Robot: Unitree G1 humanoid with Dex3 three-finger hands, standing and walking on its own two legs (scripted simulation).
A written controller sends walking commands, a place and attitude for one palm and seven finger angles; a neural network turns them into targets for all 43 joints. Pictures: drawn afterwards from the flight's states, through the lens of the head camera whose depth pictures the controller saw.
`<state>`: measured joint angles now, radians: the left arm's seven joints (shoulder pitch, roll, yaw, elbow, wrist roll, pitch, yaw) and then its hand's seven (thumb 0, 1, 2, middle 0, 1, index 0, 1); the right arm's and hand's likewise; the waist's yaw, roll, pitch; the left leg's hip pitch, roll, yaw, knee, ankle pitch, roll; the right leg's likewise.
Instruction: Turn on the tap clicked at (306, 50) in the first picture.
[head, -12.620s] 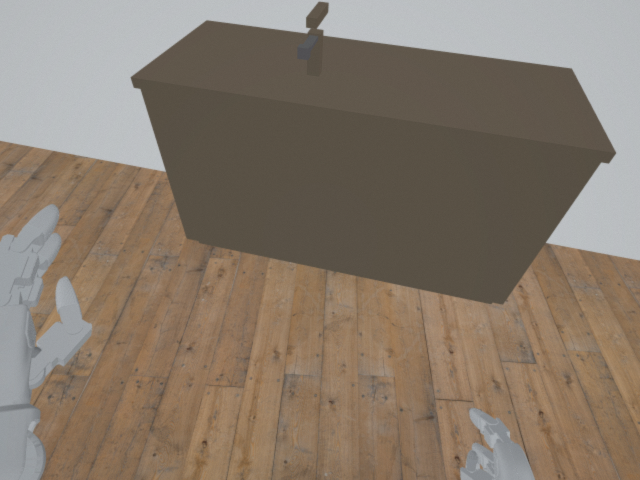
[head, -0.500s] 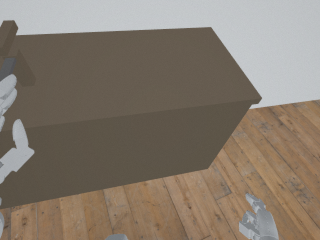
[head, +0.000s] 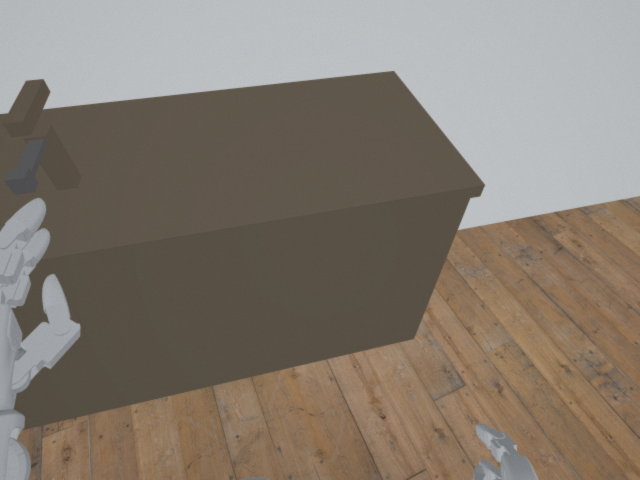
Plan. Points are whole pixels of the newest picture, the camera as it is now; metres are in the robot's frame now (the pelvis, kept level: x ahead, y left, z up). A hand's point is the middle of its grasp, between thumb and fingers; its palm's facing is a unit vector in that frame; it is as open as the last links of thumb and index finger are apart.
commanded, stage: come to a stop and stand still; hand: left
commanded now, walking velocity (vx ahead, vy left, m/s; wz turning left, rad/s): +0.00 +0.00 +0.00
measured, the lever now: (21, 181) +0.48 +0.48 +0.09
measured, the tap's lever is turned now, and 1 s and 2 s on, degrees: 0 0 0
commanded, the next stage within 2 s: look again from close up in 1.60 s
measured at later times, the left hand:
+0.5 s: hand (55, 397) +0.16 +0.23 +0.16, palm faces +0.40 -0.83 -0.38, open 7.4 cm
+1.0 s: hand (32, 407) +0.15 +0.25 +0.15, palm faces +0.39 -0.84 -0.38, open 7.4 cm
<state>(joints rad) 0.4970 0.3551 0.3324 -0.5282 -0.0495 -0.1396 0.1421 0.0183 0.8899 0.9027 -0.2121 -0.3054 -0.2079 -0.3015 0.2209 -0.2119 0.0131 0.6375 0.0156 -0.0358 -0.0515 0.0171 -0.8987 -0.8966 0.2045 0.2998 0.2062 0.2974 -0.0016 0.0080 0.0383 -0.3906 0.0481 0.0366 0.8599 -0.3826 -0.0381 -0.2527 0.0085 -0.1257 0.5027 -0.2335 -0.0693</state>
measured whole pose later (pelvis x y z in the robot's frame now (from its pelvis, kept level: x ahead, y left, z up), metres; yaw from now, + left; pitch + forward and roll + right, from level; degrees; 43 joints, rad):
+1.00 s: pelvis -0.06 +0.01 +0.00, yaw +0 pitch -2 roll +0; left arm 0.45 0.33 0.30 -0.44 0.00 -0.18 0.15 0.02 0.89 0.90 -0.21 -0.30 -0.21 -0.30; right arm 0.23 -0.19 0.02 0.63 0.00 -0.07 -0.05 0.02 -0.90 -0.90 0.20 0.30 0.21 0.30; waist 0.01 0.00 0.04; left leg -0.25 0.00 0.03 0.56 -0.29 0.01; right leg -0.32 0.03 -0.09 0.45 -0.11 -0.06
